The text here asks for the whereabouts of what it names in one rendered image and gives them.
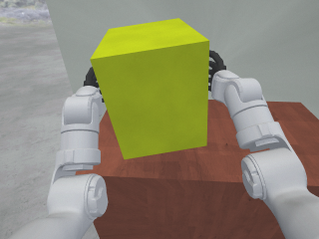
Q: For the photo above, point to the right robot upper arm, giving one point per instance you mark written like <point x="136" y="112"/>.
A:
<point x="276" y="177"/>

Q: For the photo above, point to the left robot forearm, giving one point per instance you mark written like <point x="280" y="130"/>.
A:
<point x="80" y="128"/>

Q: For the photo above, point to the pedestal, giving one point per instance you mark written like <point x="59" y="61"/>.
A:
<point x="197" y="193"/>

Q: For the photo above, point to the left robot hand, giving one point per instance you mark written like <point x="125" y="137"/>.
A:
<point x="91" y="80"/>

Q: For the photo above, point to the right robot forearm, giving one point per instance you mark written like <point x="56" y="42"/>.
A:
<point x="248" y="109"/>

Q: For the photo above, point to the carton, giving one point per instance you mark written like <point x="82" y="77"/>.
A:
<point x="154" y="81"/>

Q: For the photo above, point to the left robot upper arm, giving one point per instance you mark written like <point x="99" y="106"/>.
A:
<point x="74" y="202"/>

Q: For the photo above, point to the right robot hand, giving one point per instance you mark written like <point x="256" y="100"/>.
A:
<point x="217" y="65"/>

